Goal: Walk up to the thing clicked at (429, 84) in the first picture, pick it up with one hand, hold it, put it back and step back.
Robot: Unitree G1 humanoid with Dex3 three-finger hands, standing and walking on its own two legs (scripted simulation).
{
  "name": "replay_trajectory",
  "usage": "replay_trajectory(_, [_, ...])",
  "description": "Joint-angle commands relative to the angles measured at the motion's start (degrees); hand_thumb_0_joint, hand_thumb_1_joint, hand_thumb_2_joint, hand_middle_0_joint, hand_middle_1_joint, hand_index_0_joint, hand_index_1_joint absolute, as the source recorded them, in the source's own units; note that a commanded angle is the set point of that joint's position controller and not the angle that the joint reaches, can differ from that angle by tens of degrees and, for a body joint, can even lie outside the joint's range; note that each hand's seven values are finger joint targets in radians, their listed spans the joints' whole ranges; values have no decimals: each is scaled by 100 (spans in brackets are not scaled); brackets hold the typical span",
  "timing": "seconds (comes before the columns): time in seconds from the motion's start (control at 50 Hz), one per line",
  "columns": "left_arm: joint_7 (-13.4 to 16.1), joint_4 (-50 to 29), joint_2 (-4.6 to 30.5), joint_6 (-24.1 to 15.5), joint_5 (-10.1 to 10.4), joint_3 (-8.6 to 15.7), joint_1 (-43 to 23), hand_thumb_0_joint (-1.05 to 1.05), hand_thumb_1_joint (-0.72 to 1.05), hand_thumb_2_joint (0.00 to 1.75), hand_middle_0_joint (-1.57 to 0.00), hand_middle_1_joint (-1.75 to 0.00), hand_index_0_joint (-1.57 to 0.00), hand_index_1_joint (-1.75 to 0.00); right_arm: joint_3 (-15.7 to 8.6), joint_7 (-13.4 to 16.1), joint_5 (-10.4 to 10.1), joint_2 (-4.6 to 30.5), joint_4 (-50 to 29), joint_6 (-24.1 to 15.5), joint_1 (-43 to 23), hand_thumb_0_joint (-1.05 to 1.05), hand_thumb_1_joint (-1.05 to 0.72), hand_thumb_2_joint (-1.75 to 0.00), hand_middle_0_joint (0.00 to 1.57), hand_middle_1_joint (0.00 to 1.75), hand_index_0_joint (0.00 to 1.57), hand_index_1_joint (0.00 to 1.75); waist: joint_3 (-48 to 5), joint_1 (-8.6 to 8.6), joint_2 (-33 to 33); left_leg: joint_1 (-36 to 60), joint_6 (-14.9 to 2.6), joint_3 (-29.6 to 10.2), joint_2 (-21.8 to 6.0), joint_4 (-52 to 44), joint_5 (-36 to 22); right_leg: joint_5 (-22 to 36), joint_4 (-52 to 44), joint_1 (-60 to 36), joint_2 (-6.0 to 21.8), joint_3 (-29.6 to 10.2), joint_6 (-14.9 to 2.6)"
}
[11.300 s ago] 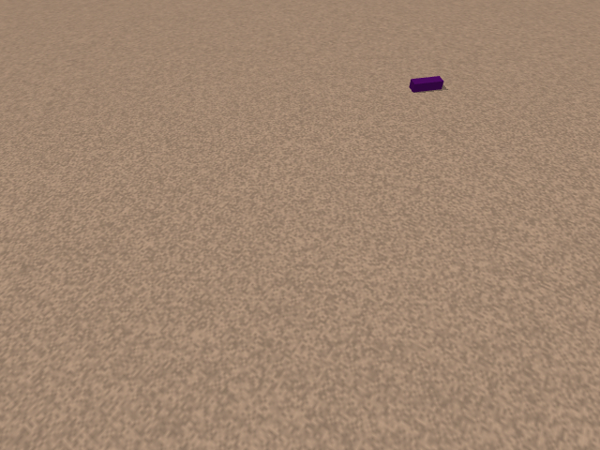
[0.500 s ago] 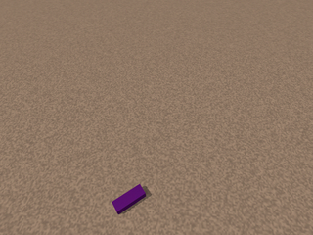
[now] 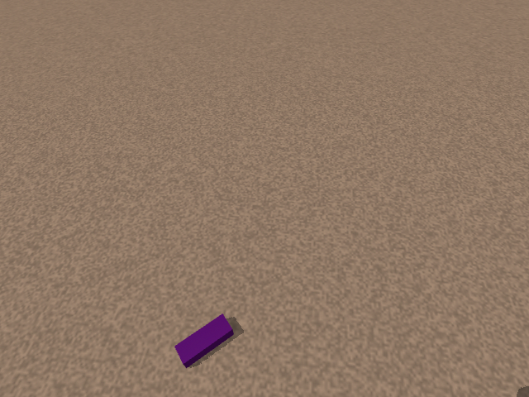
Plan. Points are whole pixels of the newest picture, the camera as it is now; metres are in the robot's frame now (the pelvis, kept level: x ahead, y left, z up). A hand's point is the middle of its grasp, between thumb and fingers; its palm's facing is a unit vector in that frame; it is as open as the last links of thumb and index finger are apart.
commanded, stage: walk up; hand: left
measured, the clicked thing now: (205, 340) +0.43 +0.24 -0.74
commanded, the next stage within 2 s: none
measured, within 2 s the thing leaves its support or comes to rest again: neither
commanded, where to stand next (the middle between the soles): +0.05 -0.01 m, yaw +1 degrees
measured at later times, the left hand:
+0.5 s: hand out of the picture +0.13 +0.23 -0.15, palm faces +0.02 -0.95 -0.32, open 7.4 cm
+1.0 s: hand out of the picture +0.11 +0.24 -0.14, palm faces +0.00 -0.94 -0.34, open 7.4 cm
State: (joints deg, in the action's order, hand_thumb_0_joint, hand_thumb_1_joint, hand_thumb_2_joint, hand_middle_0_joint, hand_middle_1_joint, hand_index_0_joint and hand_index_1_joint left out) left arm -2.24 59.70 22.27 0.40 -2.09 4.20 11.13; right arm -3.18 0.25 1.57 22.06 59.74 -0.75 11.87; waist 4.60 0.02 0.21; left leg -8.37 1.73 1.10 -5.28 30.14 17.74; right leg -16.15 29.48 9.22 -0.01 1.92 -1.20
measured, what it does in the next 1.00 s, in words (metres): steps on the spot: left foot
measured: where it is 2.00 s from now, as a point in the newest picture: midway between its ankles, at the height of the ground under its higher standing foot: outside the picture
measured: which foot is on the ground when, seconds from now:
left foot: up 0.00-0.26, down 0.28-1.00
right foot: down 0.00-1.00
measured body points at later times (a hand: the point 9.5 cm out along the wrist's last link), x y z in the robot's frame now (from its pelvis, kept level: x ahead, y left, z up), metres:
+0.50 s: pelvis +0.06 -0.02 +0.00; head +0.08 -0.02 +0.45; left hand +0.13 +0.27 -0.13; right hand +0.18 -0.31 -0.12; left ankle +0.08 +0.11 -0.73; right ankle +0.00 -0.12 -0.73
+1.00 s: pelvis +0.04 -0.01 +0.01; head +0.06 -0.01 +0.46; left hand +0.11 +0.29 -0.12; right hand +0.13 -0.31 -0.12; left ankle +0.08 +0.11 -0.73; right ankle +0.00 -0.12 -0.73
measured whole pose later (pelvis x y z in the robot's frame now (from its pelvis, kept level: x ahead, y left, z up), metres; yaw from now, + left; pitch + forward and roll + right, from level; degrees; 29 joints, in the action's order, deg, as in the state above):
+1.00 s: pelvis +0.04 -0.01 +0.01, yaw +0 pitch -3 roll +0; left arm -0.4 64.4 19.7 -0.2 -0.5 1.4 5.6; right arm -0.7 -0.5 0.3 20.1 64.0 0.7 4.8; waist 5.4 -0.3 0.7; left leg -8.6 0.1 0.8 -1.1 19.0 7.1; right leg -12.5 15.7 0.0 -1.2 0.8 -0.8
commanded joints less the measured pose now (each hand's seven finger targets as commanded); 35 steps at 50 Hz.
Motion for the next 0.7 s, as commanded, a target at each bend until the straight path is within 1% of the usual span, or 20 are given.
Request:
replay_trajectory(0.0, [149, -602, 1742, -139, -79, 367, 224, 0, 90, 90, -20, -30, -20, -30, -127, 115, -111, 862, -813, -54, -421, 0, -90, -90, 20, 30, 20, 30, -91, -346, -788, -1367, -201, -285, 556, 1827, 1726, 555, -1685, -399, 1912, -2414, -1184])
replay_trajectory(0.02, [154, -712, 1549, -115, -54, 354, 51, 0, 90, 90, -20, -30, -20, -30, -133, 119, -111, 932, -741, -74, -240, 0, -90, -90, 20, 30, 20, 30, 94, -228, -763, -1498, -233, -373, 439, 1868, 1653, 890, -1578, -431, 1782, -2130, -1231])
replay_trajectory(0.06, [213, -840, 1161, -110, 19, 235, -21, 0, 90, 90, -20, -30, -20, -30, -110, 116, -119, 914, -668, -80, -84, 0, -90, -90, 20, 30, 20, 30, 49, -139, -815, -1761, -255, -547, 384, 1895, 1278, 2122, -1285, -921, 1325, -1366, -1005])
replay_trajectory(0.08, [230, -798, 1079, -135, 40, 195, 92, 0, 90, 90, -20, -30, -20, -30, -86, 116, -120, 873, -647, -81, -41, 0, -90, -90, 20, 30, 20, 30, -85, -144, -851, -1762, -267, -525, 391, 1706, 1021, 2869, -1131, -1109, 1262, -1217, -919])
replay_trajectory(0.12, [246, -833, 1122, -164, 62, 182, 234, 0, 90, 90, -20, -30, -20, -30, -55, 122, -103, 855, -742, -86, -90, 0, -90, -90, 20, 30, 20, 30, -309, -186, -819, -1546, -232, -377, 375, 1253, 805, 3825, -913, -1224, 1333, -1125, -976])
replay_trajectory(0.16, [277, -912, 1139, -157, 91, 175, 126, 0, 90, 90, -20, -30, -20, -30, -46, 115, -88, 840, -752, -79, -125, 0, -90, -90, 20, 30, 20, 30, -443, -185, -743, -1241, -254, -236, 340, 732, 517, 4034, -659, -1151, 1380, -924, -964])
replay_trajectory(0.2, [295, -952, 1103, -124, 156, 136, -113, 0, 90, 90, -20, -30, -20, -30, -77, 120, -72, 819, -653, -89, 14, 0, -90, -90, 20, 30, 20, 30, -580, -11, -692, -699, -296, -98, 414, -53, -176, 3966, -265, -906, 1233, -649, -782])
replay_trajectory(0.22, [299, -985, 1078, -100, 218, 109, -247, 0, 90, 90, -20, -30, -20, -30, -89, 120, -63, 810, -584, -106, 171, 0, -90, -90, 20, 30, 20, 30, -676, 108, -603, -208, -333, -77, 415, -644, -1038, 3712, -50, -662, 1175, -564, -613])
replay_trajectory(0.24, [294, -989, 1046, -90, 271, 71, -266, 0, 90, 90, -20, -30, -20, -30, -148, 126, -69, 957, -562, -123, 180, 0, -90, -90, 20, 30, 20, 30, -787, 139, -290, 392, -424, -299, 265, -975, -2245, 3348, 182, -345, 943, -400, -319])
replay_trajectory(0.26, [289, -1044, 861, -94, 331, 5, -147, 0, 90, 90, -20, -30, -20, -30, -225, 147, -36, 1248, -626, -139, 106, 0, -90, -90, 20, 30, 20, 30, -1059, 71, 307, 988, -687, -1193, -441, -920, -3576, 2629, 576, 166, 566, -268, -28])
replay_trajectory(0.28, [296, -939, 719, -47, 396, -28, 60, 0, 90, 90, -20, -30, -20, -30, -202, 158, -48, 1347, -762, -155, -177, 0, -90, -90, 20, 30, 20, 30, -1134, -75, 523, 1050, -1115, -1913, -1054, -938, -3621, 1213, 616, 460, 205, -248, 138])
replay_trajectory(0.3, [322, -733, 867, 35, 360, 15, 217, 0, 90, 90, -20, -30, -20, -30, -169, 157, -113, 1394, -802, -145, -510, 0, -90, -90, 20, 30, 20, 30, -880, -205, 656, 188, -1507, -2066, -1367, -911, -2900, -727, 480, -11, 163, -379, 149])
replay_trajectory(0.32, [339, -615, 966, 30, 293, 37, 211, 0, 90, 90, -20, -30, -20, -30, -173, 139, -124, 1407, -758, -110, -716, 0, -90, -90, 20, 30, 20, 30, -645, -234, 827, -219, -1537, -1992, -1327, -807, -2831, -892, 190, -347, 240, -450, 90])
replay_trajectory(0.34, [322, -555, 924, -16, 258, 0, 75, 0, 90, 90, -20, -30, -20, -30, -116, 115, -136, 1235, -713, -80, -809, 0, -90, -90, 20, 30, 20, 30, -602, -253, 701, -195, -1230, -1520, -1035, -769, -2884, -336, -370, -463, 281, -463, 26])
replay_trajectory(0.38, [315, -434, 1069, -131, 223, 26, 28, 0, 90, 90, -20, -30, -20, -30, -15, 92, -184, 969, -712, -54, -924, 0, -90, -90, 20, 30, 20, 30, -583, -220, 507, -89, -586, -708, -307, -374, -2951, 1630, -976, -615, 648, -707, -31])
replay_trajectory(0.4, [316, -425, 1130, -182, 238, 6, -72, 0, 90, 90, -20, -30, -20, -30, -4, 77, -200, 972, -676, -55, -843, 0, -90, -90, 20, 30, 20, 30, -644, -131, 528, 44, -459, -600, -135, -373, -2874, 2270, -930, -592, 746, -768, -85])
replay_trajectory(0.44, [317, -386, 1159, -183, 233, -12, -396, 0, 90, 90, -20, -30, -20, -30, -9, 51, -202, 957, -529, -27, -833, 0, -90, -90, 20, 30, 20, 30, -713, -42, 367, 304, -435, -580, -99, -612, -2512, 2272, -831, -451, 798, -745, -106])
replay_trajectory(0.5, [338, -222, 1051, -195, 256, -39, -452, 0, 90, 90, -20, -30, -20, -30, 11, 35, -198, 903, -446, -9, -971, 0, -90, -90, 20, 30, 20, 30, -713, -89, -5, 500, -507, -574, -184, -491, -3139, 2843, -1057, -558, 780, -629, 19])
replay_trajectory(0.54, [344, -179, 1080, -212, 247, -28, -486, 0, 90, 90, -20, -30, -20, -30, 31, 19, -204, 857, -439, 15, -1051, 0, -90, -90, 20, 30, 20, 30, -734, -98, -286, 508, -478, -503, -155, -574, -3021, 3191, -1146, -661, 815, -631, 77])
replay_trajectory(0.68, [326, -71, 1007, -204, 222, -43, -739, 0, 90, 90, -20, -30, -20, -30, 58, -5, -167, 879, -276, 29, -1229, 0, -90, -90, 20, 30, 20, 30, -694, -99, -281, 666, -390, -509, -159, -913, -2609, 2531, -1463, -574, 796, -623, 73])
